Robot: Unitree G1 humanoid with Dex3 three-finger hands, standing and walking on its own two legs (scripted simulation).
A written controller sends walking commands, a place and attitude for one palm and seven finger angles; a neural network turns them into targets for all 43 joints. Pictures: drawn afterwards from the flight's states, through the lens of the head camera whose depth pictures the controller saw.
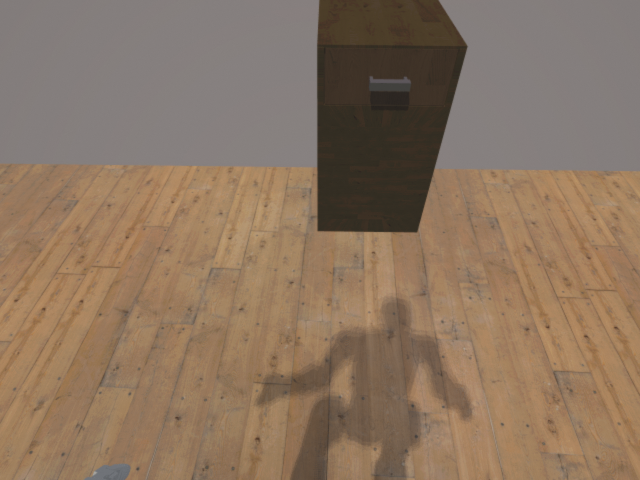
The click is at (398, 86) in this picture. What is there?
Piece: drawer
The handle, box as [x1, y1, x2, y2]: [369, 76, 410, 91]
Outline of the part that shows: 369,77 369,90 409,91 410,81 406,77 402,79 373,79 372,76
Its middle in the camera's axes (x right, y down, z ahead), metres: +0.21 -0.49 +1.20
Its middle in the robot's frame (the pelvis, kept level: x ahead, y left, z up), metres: +1.23 -0.15 -0.07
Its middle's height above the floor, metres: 0.70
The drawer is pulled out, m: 0.00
